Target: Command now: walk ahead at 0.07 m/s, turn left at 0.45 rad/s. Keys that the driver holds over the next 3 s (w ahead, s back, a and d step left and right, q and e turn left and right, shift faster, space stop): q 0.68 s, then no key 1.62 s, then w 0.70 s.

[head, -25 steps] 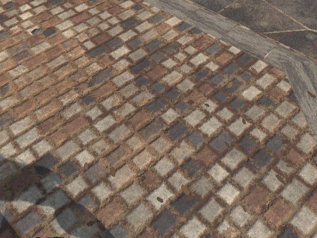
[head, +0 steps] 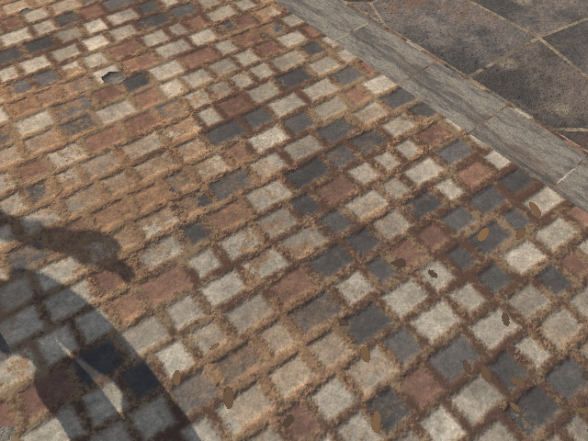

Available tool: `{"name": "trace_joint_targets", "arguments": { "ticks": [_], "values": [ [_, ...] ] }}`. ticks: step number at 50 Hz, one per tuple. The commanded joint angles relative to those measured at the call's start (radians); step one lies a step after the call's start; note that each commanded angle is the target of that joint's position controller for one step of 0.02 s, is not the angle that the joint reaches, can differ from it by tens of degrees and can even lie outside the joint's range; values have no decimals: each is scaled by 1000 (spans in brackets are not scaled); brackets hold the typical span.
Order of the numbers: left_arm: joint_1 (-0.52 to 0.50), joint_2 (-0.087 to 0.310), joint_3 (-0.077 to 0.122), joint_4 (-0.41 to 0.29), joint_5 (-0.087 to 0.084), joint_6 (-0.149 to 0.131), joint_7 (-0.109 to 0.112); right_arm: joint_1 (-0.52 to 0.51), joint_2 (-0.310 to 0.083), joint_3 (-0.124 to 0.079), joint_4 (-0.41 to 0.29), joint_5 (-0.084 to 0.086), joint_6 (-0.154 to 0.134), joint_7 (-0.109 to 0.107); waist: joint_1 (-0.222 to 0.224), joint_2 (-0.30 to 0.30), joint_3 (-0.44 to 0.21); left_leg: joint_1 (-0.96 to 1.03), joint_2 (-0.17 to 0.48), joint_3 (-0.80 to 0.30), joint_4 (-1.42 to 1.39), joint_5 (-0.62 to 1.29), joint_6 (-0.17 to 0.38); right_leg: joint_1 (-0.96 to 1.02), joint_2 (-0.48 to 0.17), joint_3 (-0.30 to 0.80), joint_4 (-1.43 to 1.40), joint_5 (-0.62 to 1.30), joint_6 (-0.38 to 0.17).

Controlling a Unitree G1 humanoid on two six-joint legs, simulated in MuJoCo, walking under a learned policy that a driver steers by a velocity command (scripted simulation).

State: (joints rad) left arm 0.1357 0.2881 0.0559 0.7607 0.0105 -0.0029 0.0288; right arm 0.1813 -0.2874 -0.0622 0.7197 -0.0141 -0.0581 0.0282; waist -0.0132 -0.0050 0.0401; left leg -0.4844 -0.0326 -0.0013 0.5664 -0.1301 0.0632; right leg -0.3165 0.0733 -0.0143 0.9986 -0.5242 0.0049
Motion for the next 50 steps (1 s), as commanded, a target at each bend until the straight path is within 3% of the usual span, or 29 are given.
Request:
{"name": "trace_joint_targets", "arguments": {
  "ticks": [1,2,4,6,9,13,16,17,18,19,20,21,22,23,25,27,30,33,36,37,38,39,40,41,42,43,44,46,50],
  "values": [
    [26,106,18,-84,-15,-13,-12,68,-156,-47,-86,19,13,-25,-23,65,-286,512,313,-450,-159,487,261,-342,-40,139,343,-43,32],
    [-2,106,22,-86,-6,-2,-4,32,-137,-40,-95,32,28,-31,-10,13,-210,397,282,-406,-191,367,223,-335,-66,125,257,1,37],
    [2,87,22,-94,-6,16,2,-9,-145,-43,-110,22,52,-39,29,73,-149,240,204,-357,-238,217,179,-227,-62,90,64,50,47],
    [26,65,17,-83,-10,16,5,0,-169,-56,-121,11,65,-49,26,124,-166,220,183,-347,-244,214,179,-168,-41,76,-57,71,66],
    [28,68,18,-76,-9,13,6,-7,-186,-67,-133,19,75,-61,14,138,-200,200,173,-364,-241,112,162,-101,-36,88,-175,160,74],
    [17,79,28,-84,-14,-1,-4,-23,-180,-68,-148,20,92,-62,1,170,-180,193,161,-439,-238,-60,135,-65,-31,95,-305,188,56],
    [86,88,42,-65,-13,-19,-15,-39,-163,-64,-157,33,106,-64,39,168,-161,138,108,-439,-174,-115,78,83,-43,72,-561,309,11],
    [119,151,60,-67,3,-19,-11,-16,-124,-52,-161,29,106,-64,34,68,-165,45,47,-375,-49,-246,26,174,-201,202,-643,289,-45],
    [105,242,80,-65,33,-9,-7,-30,-94,-46,-199,34,98,-61,-2,-252,-105,-153,-118,-152,168,-421,-31,173,-400,463,-730,367,-189],
    [53,202,71,-99,53,-16,-6,-7,-162,-67,-187,14,82,-56,3,-261,-105,-164,-67,-157,427,-469,-73,115,-496,563,-747,440,-278],
    [-7,149,56,-124,43,-20,3,22,-200,-84,-156,22,83,-51,-21,-171,-100,-148,-47,-168,543,-407,-84,94,-451,463,-722,476,-254],
    [-48,120,48,-132,23,-20,8,51,-190,-86,-127,25,94,-53,-37,-120,-85,-145,-39,-147,595,-352,-101,93,-382,351,-697,487,-203],
    [-57,105,43,-135,5,-19,12,62,-168,-82,-115,22,104,-57,-30,-110,-76,-168,-30,-136,647,-301,-118,119,-346,289,-681,500,-179],
    [-46,102,39,-133,-1,-15,16,57,-140,-73,-117,25,111,-55,-19,-110,-67,-177,-24,-120,679,-278,-133,125,-329,238,-676,550,-179],
    [-1,111,41,-125,5,-5,22,1,-111,-60,-146,37,112,-50,15,-133,-59,-192,-5,-67,609,-238,-154,170,-306,166,-679,587,-191],
    [53,133,51,-112,7,4,27,-60,-95,-50,-178,39,110,-46,56,-161,-78,-200,23,-50,499,-241,-169,259,-332,154,-670,626,-210],
    [56,175,68,-110,1,12,21,-81,-78,-37,-201,33,108,-31,70,-184,-108,-86,55,-9,339,-278,-161,263,-365,113,-658,669,-219],
    [42,196,78,-108,-12,12,7,-63,-98,-44,-202,36,114,-20,64,-201,-115,31,45,45,203,-268,-135,230,-382,76,-641,699,-213],
    [20,193,77,-96,-41,10,-1,2,-88,-50,-181,33,119,-11,16,-182,-118,186,17,74,-71,-116,-69,196,-371,43,-556,688,-167],
    [53,163,67,-76,-45,6,-4,38,-103,-57,-165,30,117,-16,3,-137,-127,309,4,56,-193,4,-36,132,-341,5,-491,624,-114],
    [89,109,50,-72,-15,1,-12,70,-169,-74,-166,31,114,-27,14,40,-168,504,135,-129,-209,290,10,-35,-268,-82,-312,393,-22],
    [56,52,22,-124,31,-7,-19,53,-265,-84,-191,9,108,-37,27,334,-166,574,394,-432,-168,635,188,-304,-138,-118,-77,-122,66],
    [-20,118,44,-127,11,-6,-9,92,-198,-67,-181,-18,86,-31,-58,218,-222,490,433,-431,-184,576,294,-303,-137,16,85,-170,78],
    [-29,140,52,-121,-13,1,-6,53,-171,-52,-166,-20,70,-29,-33,173,-177,447,370,-342,-194,495,260,-303,-148,41,138,-114,71],
    [-9,134,54,-101,-17,9,-1,-6,-155,-48,-160,-6,62,-31,-6,150,-148,420,308,-281,-200,404,204,-305,-153,50,127,-44,68],
    [3,139,58,-87,-9,17,5,-47,-136,-40,-160,8,60,-34,7,145,-129,398,282,-251,-203,383,174,-299,-156,56,110,15,74],
    [22,137,59,-78,-4,21,7,-74,-126,-32,-156,11,60,-38,25,145,-124,349,261,-218,-205,427,168,-248,-146,51,117,72,82],
    [59,107,50,-64,-9,23,4,-94,-96,-19,-146,3,59,-43,45,142,-141,325,232,-176,-210,414,162,-177,-137,42,50,138,90],
    [11,68,25,-77,-7,21,-1,-75,-105,-20,-111,2,64,-47,6,151,-120,318,232,-195,-205,276,165,-68,-136,32,-221,132,83]
  ]
}}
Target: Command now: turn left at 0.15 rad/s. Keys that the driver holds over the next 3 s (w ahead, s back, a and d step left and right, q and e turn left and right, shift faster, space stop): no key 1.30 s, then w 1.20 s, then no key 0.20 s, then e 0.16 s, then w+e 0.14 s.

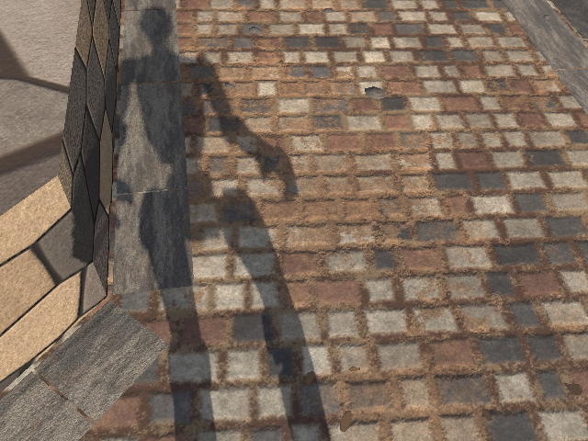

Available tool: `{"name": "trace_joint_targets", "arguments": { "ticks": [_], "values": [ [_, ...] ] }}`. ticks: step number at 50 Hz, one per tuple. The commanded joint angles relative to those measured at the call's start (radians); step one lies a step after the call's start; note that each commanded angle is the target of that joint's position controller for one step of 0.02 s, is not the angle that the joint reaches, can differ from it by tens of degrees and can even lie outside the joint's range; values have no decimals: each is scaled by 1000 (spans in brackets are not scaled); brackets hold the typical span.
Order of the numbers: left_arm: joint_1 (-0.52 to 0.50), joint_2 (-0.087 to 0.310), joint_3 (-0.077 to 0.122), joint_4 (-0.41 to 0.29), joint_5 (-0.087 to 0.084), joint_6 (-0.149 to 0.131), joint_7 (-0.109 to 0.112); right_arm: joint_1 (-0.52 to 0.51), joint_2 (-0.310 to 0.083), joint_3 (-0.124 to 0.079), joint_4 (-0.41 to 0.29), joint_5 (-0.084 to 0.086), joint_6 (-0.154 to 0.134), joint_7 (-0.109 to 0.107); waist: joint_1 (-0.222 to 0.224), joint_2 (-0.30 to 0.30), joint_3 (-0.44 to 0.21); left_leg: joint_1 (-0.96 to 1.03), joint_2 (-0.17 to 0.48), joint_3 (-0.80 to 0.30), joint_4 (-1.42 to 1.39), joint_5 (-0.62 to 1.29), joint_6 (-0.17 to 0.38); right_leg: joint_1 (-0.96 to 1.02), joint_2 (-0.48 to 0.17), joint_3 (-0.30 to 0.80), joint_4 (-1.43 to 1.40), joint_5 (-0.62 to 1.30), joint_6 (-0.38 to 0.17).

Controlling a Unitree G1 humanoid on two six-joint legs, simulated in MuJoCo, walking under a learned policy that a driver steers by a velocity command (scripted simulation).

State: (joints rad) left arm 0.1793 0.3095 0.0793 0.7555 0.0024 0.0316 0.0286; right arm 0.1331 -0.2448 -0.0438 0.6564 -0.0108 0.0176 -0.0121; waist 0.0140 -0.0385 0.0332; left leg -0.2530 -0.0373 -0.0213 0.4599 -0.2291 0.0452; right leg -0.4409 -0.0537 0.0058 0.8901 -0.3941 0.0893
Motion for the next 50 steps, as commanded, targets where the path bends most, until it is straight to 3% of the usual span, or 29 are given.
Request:
{"name": "trace_joint_targets", "arguments": {
  "ticks": [1,3,5,6,7,8,9,12,15,22,37,50],
  "values": [
    [-33,54,2,-73,-1,-14,-2,-20,-153,-39,-38,-3,-10,-5,-28,186,-107,81,244,-194,-99,339,190,82,-4,7,-157,-5,-5],
    [-10,57,1,-62,-4,-18,-4,-33,-140,-30,-21,2,-10,-2,-14,176,-90,52,238,-218,-94,252,179,153,5,-1,-291,59,-19],
    [24,55,-6,-45,17,-27,-8,-15,-102,-13,8,8,-17,2,15,119,-81,-14,188,-203,-81,125,105,307,-5,20,-502,316,-47],
    [34,100,-2,-52,25,-31,-4,14,-88,-7,20,-9,-25,5,-8,46,-94,-51,137,-168,-42,30,51,374,-81,99,-493,500,-70],
    [3,152,11,-36,14,-32,-5,67,-91,-14,29,-12,-31,10,-77,-84,-84,-34,68,-94,-60,-39,12,312,-90,90,-440,412,-116],
    [-16,92,1,-46,8,-37,-13,15,-115,-14,39,-16,-29,7,-29,-66,-72,27,52,-72,-36,-38,-17,231,-65,86,-465,263,-132],
    [-19,66,-8,-42,15,-43,-17,-20,-124,-20,38,-9,-24,5,-18,-51,-50,35,51,-68,-19,-27,-20,201,-53,79,-479,204,-120],
    [-11,51,-16,-27,16,-61,-14,-16,-103,-19,56,-4,-6,-6,-16,-41,-38,33,62,-80,-15,34,-4,198,-33,57,-472,213,-93],
    [6,49,-20,-14,12,-61,-9,-4,-88,-18,84,-2,-7,-4,-8,4,-36,30,62,-80,-19,52,-5,208,-25,48,-462,210,-93],
    [12,43,-26,20,9,-57,-2,27,-89,-23,162,3,-12,-12,-8,43,-34,46,63,-76,-22,99,-20,224,-13,39,-458,235,-99],
    [30,31,-34,135,4,-54,1,44,-93,-22,317,8,-9,-28,-15,35,-15,79,62,-61,-37,135,-29,232,9,22,-484,259,-102],
    [60,26,-44,214,2,-52,6,54,-82,-12,403,9,-8,-32,-15,38,-1,73,56,-43,-52,121,-36,230,19,19,-499,244,-107]
  ]
}}
Over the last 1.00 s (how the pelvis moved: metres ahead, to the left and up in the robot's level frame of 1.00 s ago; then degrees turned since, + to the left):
0.03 -0.01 0.02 30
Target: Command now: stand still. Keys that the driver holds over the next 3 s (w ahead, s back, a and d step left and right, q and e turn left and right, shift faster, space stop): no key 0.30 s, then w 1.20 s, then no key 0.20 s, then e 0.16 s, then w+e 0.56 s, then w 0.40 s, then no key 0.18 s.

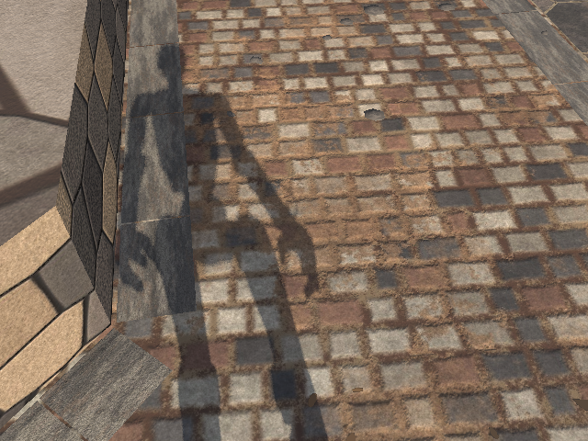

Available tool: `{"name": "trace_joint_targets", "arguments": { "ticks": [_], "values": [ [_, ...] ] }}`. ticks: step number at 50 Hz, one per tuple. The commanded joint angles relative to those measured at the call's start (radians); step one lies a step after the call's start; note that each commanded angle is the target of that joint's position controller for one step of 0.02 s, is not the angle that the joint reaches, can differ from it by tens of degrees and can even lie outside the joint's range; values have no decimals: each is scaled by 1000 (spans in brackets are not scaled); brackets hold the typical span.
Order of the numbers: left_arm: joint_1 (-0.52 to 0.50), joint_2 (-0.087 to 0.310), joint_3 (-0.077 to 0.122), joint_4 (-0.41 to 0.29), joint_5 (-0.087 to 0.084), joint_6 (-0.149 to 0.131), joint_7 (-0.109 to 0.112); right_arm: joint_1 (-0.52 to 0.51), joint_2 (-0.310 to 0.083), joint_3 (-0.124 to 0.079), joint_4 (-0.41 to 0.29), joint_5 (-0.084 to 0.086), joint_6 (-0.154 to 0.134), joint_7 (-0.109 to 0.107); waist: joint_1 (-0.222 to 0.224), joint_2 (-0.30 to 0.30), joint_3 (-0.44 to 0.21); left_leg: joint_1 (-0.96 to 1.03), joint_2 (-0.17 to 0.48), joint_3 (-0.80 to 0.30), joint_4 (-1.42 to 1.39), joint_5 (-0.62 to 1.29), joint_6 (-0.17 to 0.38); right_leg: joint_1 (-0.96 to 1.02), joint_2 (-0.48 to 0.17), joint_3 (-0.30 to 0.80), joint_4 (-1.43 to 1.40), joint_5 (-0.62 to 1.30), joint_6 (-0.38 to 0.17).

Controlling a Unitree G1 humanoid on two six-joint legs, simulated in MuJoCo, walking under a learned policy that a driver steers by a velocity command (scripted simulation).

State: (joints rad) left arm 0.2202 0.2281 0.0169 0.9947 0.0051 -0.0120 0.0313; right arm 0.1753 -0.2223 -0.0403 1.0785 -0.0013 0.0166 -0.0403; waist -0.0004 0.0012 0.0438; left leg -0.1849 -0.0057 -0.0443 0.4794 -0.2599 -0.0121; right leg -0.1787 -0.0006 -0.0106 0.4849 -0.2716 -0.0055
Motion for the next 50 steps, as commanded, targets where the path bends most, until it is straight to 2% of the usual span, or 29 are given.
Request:
{"name": "trace_joint_targets", "arguments": {
  "ticks": [1,15,16,17,19,20,21,22,23,24,25,26,27,28,29,30,31,32,33,34,35,37,40,43,46,47,48,49,50],
  "values": [
    [22,106,17,-20,-1,-8,4,14,-104,-14,-14,0,-8,-4,-1,-1,-11,4,24,-19,-72,150,21,-32,-34,35,-95,120,-13],
    [57,89,8,30,-2,-6,4,50,-88,0,28,1,-10,-7,0,-2,0,-11,21,-7,-77,132,15,-39,-27,36,-104,107,-20],
    [76,83,6,42,-3,-4,6,70,-76,3,39,1,-10,-7,-1,-8,-23,-4,7,10,-73,40,17,-29,-19,31,-113,-2,-24],
    [80,99,13,45,-9,0,9,78,-78,2,42,7,-9,-9,1,-22,-9,-30,-19,37,-42,-108,25,-44,-14,38,-119,-179,-39],
    [90,140,27,36,-20,0,14,59,-86,-2,22,10,-20,-8,14,-67,64,-151,-38,59,38,-325,46,-97,-75,139,-176,-487,-97],
    [119,163,35,38,-25,-8,12,38,-68,2,5,10,-34,-3,27,-113,89,-215,-35,70,106,-302,51,-85,-147,243,-228,-566,-139],
    [148,190,46,44,-29,-18,10,30,-43,8,-6,12,-52,4,32,-171,90,-248,-30,95,209,-219,48,-64,-241,373,-293,-608,-189],
    [154,200,53,43,-31,-26,9,21,-43,8,-14,15,-66,13,33,-182,106,-256,6,71,286,-177,58,-91,-308,464,-333,-591,-230],
    [132,191,53,31,-26,-33,7,22,-49,5,-19,21,-77,21,19,-165,112,-265,27,56,321,-200,73,-103,-327,482,-343,-551,-239],
    [100,185,52,16,-27,-38,2,35,-44,5,-21,27,-85,27,-1,-157,114,-249,40,53,284,-237,88,-111,-319,453,-336,-509,-227],
    [46,183,52,-5,-39,-39,-1,69,-41,6,-14,33,-95,30,-34,-151,114,-161,43,62,154,-219,106,-152,-284,381,-310,-449,-194],
    [-6,179,51,-23,-49,-36,-4,142,-40,1,18,32,-101,31,-75,-128,100,6,12,100,1,-115,111,-227,-214,275,-259,-378,-155],
    [-15,164,49,-32,-48,-35,-7,211,-55,-9,54,22,-100,30,-90,-85,77,130,-18,103,-47,-27,93,-277,-144,191,-161,-291,-125],
    [-33,116,34,-47,-38,-42,-13,324,-95,-23,81,17,-100,28,-122,45,23,263,95,-74,-122,-95,113,-370,-69,87,71,-189,-82],
    [-39,53,18,-82,-27,-59,-16,444,-216,-50,88,26,-103,30,-143,291,-25,383,312,-455,-275,-243,225,-549,39,-47,381,-197,-26],
    [-64,76,25,-98,-46,-73,-15,433,-203,-39,85,6,-119,37,-127,253,13,321,412,-666,-337,-369,316,-654,22,44,596,-301,-36],
    [-62,96,28,-99,-63,-84,-22,347,-137,-20,52,5,-134,38,-82,139,83,294,392,-600,-337,-380,299,-725,-39,96,694,-215,-58],
    [-45,100,29,-86,-59,-93,-30,291,-112,-12,28,8,-142,42,-56,103,88,287,345,-489,-335,-306,258,-742,-70,91,706,-113,-71],
    [-46,113,37,-81,-44,-101,-33,257,-108,-7,11,12,-142,47,-40,75,85,283,309,-395,-341,-185,223,-736,-94,80,670,-33,-73],
    [-63,128,45,-83,-32,-104,-37,251,-87,2,4,11,-137,49,-36,68,80,273,277,-307,-345,-46,196,-708,-112,70,621,25,-66],
    [-72,119,47,-84,-28,-103,-44,272,-67,9,4,6,-129,47,-38,79,63,263,246,-235,-348,62,181,-670,-117,50,582,62,-55],
    [-115,81,39,-100,-23,-95,-54,311,-80,11,4,0,-115,36,-48,85,56,242,215,-145,-352,220,184,-642,-110,9,500,118,-23],
    [-262,42,17,-162,-26,-90,-58,319,-123,7,-15,-3,-104,20,-75,75,86,146,189,-70,-382,274,186,-550,-78,-31,272,224,3],
    [-344,55,12,-196,-34,-88,-68,360,-146,-1,-11,4,-105,18,-87,99,109,125,204,-41,-405,273,189,-457,-48,-55,142,286,-7],
    [-369,83,17,-224,-39,-92,-80,359,-151,-11,-7,20,-101,17,-56,102,111,230,251,-27,-359,382,171,-439,-44,-31,62,268,-51],
    [-342,103,25,-223,-38,-95,-83,344,-161,-15,-12,18,-97,16,-29,106,83,265,260,-16,-309,514,159,-390,-30,-34,48,247,-68],
    [-284,129,38,-212,-36,-96,-83,329,-176,-22,-19,13,-91,16,10,125,27,288,263,-4,-229,708,147,-298,-1,-52,56,224,-86],
    [-151,163,59,-175,-37,-95,-78,308,-181,-24,-26,6,-82,16,82,136,-60,276,241,23,-74,876,130,-130,32,-72,64,209,-111],
    [26,204,83,-121,-41,-88,-69,294,-172,-20,-41,-1,-77,17,162,128,-166,170,200,46,136,869,100,118,19,-52,69,215,-141]
  ]
}}
Over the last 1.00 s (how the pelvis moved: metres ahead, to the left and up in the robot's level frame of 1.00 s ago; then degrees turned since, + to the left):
0.01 -0.03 0.00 1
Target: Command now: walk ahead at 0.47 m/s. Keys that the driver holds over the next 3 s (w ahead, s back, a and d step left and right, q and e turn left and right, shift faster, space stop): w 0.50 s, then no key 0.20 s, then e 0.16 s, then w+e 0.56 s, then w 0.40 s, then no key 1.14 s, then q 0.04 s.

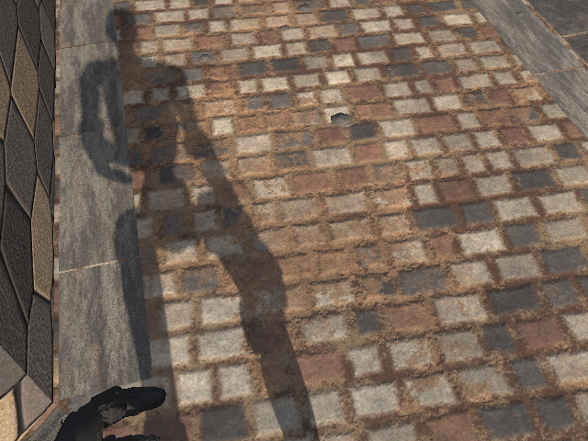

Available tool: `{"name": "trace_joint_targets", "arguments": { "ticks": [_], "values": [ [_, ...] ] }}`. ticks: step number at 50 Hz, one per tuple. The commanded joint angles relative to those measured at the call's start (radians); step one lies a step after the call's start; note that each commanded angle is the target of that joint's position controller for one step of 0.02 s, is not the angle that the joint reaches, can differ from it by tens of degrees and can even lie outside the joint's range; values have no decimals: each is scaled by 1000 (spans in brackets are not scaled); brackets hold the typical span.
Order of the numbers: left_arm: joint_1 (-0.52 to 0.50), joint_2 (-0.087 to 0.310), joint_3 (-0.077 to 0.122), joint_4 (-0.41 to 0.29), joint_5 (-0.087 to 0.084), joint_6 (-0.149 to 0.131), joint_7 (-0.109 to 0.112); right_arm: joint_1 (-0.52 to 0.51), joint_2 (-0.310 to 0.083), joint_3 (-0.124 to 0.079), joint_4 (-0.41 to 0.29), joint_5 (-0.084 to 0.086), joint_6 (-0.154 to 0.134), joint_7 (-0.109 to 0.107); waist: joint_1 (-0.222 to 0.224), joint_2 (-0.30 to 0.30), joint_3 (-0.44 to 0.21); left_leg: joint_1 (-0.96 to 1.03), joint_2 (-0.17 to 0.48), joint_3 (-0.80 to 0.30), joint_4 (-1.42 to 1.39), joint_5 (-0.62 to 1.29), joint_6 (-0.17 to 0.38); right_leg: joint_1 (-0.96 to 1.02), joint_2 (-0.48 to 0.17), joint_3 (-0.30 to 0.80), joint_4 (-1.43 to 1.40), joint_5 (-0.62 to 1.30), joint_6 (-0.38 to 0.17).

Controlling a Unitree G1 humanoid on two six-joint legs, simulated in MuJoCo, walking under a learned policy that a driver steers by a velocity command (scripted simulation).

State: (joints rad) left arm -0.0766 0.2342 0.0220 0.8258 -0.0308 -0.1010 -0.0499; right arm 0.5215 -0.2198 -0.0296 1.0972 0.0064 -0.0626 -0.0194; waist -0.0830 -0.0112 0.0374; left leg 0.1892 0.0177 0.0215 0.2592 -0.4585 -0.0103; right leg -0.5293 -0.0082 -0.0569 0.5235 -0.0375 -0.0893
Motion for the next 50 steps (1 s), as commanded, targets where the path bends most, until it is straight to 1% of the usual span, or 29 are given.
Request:
{"name": "trace_joint_targets", "arguments": {
  "ticks": [1,2,3,4,5,6,7,9,10,14,18,21,23,25,26,27,28,29,30,31,32,33,34,36,38,40,42,46,50],
  "values": [
    [485,272,98,84,13,9,24,-15,-114,-12,-87,-21,-1,2,258,-19,-301,-500,88,15,702,702,64,805,-194,290,24,-139,-136],
    [518,288,93,100,25,10,13,91,24,23,-79,-8,-28,13,188,-277,-454,-760,-90,-85,1007,-82,26,987,-393,791,-173,-371,-273],
    [448,198,68,96,17,5,11,-9,-84,-3,-94,22,-55,19,201,-188,-324,-864,-36,-171,1122,-81,51,887,-348,795,-257,-421,-221],
    [352,159,57,79,14,-2,13,-108,-134,-18,-127,44,-71,19,175,-131,-167,-909,14,-133,1126,8,69,721,-323,622,-270,-327,-181],
    [269,139,50,62,20,-9,10,-155,-136,-21,-137,39,-77,9,138,-26,-110,-857,68,-116,1077,107,73,563,-291,500,-293,-191,-161],
    [231,113,43,58,32,-16,4,-169,-131,-31,-138,25,-70,2,105,-7,-72,-802,100,-108,1027,158,72,446,-254,402,-314,-82,-147],
    [220,88,36,66,41,-19,1,-141,-109,-33,-136,20,-56,1,71,-30,-71,-743,124,-116,997,187,74,382,-226,339,-342,-58,-143],
    [247,85,34,90,34,-23,3,-130,-76,-33,-142,17,-33,-1,50,-49,-45,-724,139,-102,928,191,67,319,-205,277,-388,-37,-156],
    [264,98,35,100,33,-24,8,-159,-79,-36,-156,14,-25,-3,48,-48,-21,-749,146,-95,889,208,58,299,-202,253,-408,-27,-161],
    [343,146,44,123,33,-15,40,-340,-94,-40,-228,-3,-25,0,84,-22,26,-885,152,-77,644,416,18,344,-192,197,-438,19,-153],
    [422,166,47,141,20,-6,53,-498,-71,-26,-272,4,-37,18,136,-24,38,-821,97,-23,387,580,14,378,-160,122,-436,40,-116],
    [488,169,49,169,13,7,54,-583,-75,-19,-305,13,-41,36,164,-25,58,-844,78,-22,302,561,23,489,-197,125,-398,48,-114],
    [507,174,54,180,12,20,58,-613,-89,-20,-329,15,-47,49,158,-31,58,-861,69,-29,264,497,45,577,-236,136,-352,99,-104],
    [490,190,62,178,12,32,61,-576,-119,-30,-331,17,-52,57,121,-53,25,-786,45,-16,239,418,73,628,-255,137,-282,241,-84],
    [464,195,63,171,16,39,62,-502,-146,-44,-314,11,-54,57,73,-71,-21,-670,8,10,223,401,91,630,-233,118,-181,447,-64],
    [452,178,56,164,22,47,63,-347,-189,-68,-267,2,-56,53,-2,-65,-118,-462,-20,33,199,467,121,595,-175,80,9,576,-30],
    [460,146,40,137,38,45,66,-178,-260,-85,-229,-21,-58,45,-49,7,-271,-146,134,-115,267,729,181,401,-111,44,289,361,14],
    [607,11,-1,145,41,27,55,-119,-327,-97,-207,-34,-49,45,16,283,-430,221,404,-545,226,889,377,7,85,31,689,-391,94],
    [594,99,19,176,23,7,52,-104,-229,-72,-209,-17,-42,48,-18,201,-493,212,402,-624,177,947,384,-44,86,211,833,-605,95],
    [505,152,35,148,-4,-3,52,-201,-191,-56,-224,-9,-41,46,0,168,-336,77,365,-439,176,1025,336,-105,36,211,847,-568,85],
    [436,146,34,132,-3,-3,59,-289,-167,-48,-242,-10,-42,44,33,85,-241,-64,314,-321,148,1037,298,-101,-21,165,785,-499,90],
    [397,140,40,126,10,5,69,-342,-144,-41,-244,-11,-44,44,59,40,-169,-191,280,-261,103,1013,276,-73,-53,138,711,-445,98],
    [404,132,45,128,16,21,73,-368,-119,-32,-240,-18,-45,44,93,48,-148,-284,252,-216,63,992,261,0,-80,133,656,-409,99],
    [451,68,36,140,19,52,76,-392,-98,-24,-223,-41,-51,49,136,71,-148,-394,230,-141,28,1041,266,122,-85,131,536,-360,106],
    [432,52,31,130,19,72,83,-418,-131,-31,-210,-44,-53,39,151,97,-140,-442,216,-64,7,1044,262,162,-81,120,394,-302,116],
    [365,78,35,98,23,84,83,-424,-189,-48,-207,-33,-39,20,135,117,-143,-439,217,-26,-11,965,254,169,-70,94,310,-211,118],
    [308,106,46,66,23,95,79,-401,-220,-59,-194,-24,-17,1,117,105,-142,-407,242,-31,-32,816,257,141,-72,88,294,-183,118],
    [206,113,61,19,13,113,71,-364,-214,-65,-186,-6,8,-19,68,96,-70,-338,298,-92,-110,264,255,11,-98,91,273,-229,96],
    [131,103,67,-20,6,89,48,-326,-229,-78,-193,0,10,-27,39,83,-25,-207,335,-112,-115,123,229,-85,-104,68,211,-299,70]
  ]
}}
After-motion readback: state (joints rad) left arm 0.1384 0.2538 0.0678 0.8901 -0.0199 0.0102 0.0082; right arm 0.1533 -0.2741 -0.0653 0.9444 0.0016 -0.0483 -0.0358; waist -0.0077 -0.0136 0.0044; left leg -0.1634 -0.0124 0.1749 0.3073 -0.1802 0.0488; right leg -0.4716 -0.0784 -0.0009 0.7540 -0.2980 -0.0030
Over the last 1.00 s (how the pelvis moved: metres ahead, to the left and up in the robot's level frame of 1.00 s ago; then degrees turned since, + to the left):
0.24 -0.01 -0.02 0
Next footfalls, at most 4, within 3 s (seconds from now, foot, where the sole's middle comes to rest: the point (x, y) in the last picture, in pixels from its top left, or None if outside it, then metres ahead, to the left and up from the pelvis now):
0.56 left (230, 420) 0.51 0.12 -0.75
1.14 right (345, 400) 0.53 -0.13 -0.75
1.56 left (290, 261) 0.91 -0.04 -0.75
2.02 right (406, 222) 1.02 -0.38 -0.75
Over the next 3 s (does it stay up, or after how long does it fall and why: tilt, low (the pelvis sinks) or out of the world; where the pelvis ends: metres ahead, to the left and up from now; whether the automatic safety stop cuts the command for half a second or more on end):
stays up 1.02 -0.25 0.02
